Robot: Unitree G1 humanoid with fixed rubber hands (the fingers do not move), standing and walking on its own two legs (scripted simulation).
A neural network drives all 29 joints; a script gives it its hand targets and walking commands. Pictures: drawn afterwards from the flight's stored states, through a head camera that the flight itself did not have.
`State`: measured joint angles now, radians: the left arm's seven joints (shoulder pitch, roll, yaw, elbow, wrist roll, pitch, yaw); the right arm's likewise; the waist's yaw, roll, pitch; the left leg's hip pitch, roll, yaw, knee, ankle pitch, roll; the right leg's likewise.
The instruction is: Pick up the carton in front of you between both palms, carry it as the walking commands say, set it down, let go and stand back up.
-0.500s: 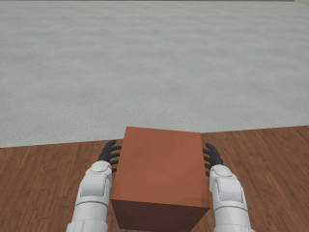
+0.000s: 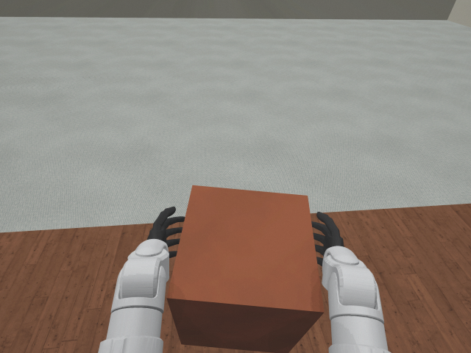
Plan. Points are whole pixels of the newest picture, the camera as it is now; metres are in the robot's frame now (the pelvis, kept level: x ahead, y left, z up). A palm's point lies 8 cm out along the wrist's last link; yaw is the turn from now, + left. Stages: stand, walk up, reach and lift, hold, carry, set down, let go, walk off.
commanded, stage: carry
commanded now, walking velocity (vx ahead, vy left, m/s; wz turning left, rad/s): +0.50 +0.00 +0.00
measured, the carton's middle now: (241, 273) +0.29 +0.00 -0.01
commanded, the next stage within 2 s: none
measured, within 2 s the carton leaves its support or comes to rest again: neither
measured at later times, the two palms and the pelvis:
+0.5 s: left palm (168, 181) +0.43 +0.15 +0.10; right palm (313, 180) +0.44 -0.15 +0.10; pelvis +0.19 +0.00 +0.00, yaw +1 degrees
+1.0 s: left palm (183, 103) +0.77 +0.18 +0.11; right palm (285, 107) +0.76 -0.12 +0.11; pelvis +0.51 +0.04 +0.01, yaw -1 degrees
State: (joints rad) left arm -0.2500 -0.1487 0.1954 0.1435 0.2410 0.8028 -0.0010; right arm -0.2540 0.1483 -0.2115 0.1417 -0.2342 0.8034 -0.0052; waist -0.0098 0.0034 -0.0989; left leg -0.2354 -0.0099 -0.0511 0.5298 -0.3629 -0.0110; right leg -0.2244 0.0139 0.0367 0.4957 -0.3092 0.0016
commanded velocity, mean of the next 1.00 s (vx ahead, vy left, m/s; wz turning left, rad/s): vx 0.50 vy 0.00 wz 0.00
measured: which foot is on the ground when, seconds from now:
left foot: down 0.00-0.32, up 0.34-0.64, down 0.66-1.00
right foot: down 0.00-0.12, up 0.14-0.30, down 0.32-0.68, up 0.70-1.00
